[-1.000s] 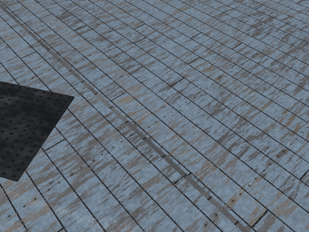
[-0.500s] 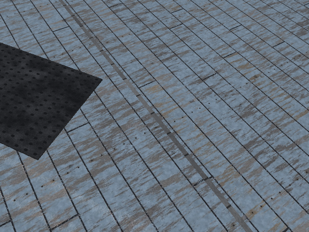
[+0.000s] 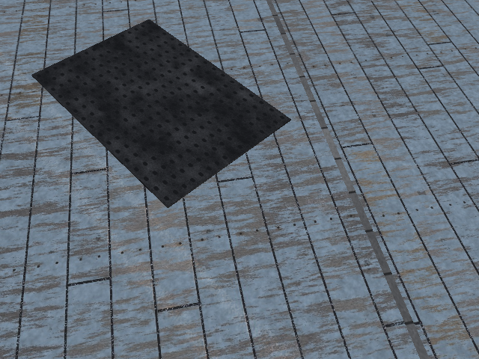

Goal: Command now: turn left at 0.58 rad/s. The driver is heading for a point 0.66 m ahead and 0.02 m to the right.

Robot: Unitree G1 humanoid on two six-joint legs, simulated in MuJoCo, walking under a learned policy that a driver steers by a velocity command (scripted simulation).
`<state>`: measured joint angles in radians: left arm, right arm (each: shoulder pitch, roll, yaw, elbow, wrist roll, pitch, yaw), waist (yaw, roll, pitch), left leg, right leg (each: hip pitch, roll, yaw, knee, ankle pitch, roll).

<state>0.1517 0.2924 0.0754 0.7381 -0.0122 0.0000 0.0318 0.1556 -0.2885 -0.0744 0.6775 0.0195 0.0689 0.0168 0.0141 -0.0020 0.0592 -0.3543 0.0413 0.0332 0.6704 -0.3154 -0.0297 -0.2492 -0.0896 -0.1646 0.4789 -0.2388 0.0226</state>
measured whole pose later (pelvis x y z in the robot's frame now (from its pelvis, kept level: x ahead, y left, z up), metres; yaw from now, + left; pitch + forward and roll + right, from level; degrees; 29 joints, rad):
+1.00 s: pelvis +0.16 +0.09 +0.00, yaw +9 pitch +1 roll -1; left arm 0.35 0.30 0.05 0.79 -0.04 -0.06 0.00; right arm 0.24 -0.26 -0.05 0.68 0.00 -0.09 0.02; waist 0.02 -0.03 0.00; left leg -0.29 0.00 0.07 0.51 -0.25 0.04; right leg -0.38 -0.02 0.08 1.09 -0.39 -0.03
